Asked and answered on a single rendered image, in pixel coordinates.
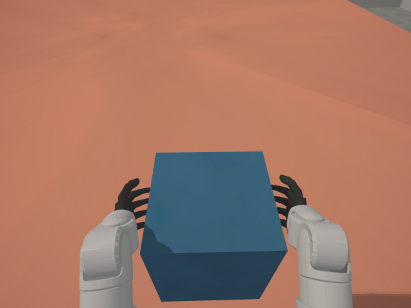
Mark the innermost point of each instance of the robot left hand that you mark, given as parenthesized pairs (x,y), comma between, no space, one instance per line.
(126,197)

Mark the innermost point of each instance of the robot right forearm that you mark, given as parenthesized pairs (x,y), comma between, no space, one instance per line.
(323,259)

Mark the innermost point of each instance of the carton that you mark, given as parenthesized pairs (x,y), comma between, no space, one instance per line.
(212,230)

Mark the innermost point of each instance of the robot right hand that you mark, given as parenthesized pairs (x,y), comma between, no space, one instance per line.
(294,195)

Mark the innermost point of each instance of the robot left forearm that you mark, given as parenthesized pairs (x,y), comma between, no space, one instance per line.
(106,270)

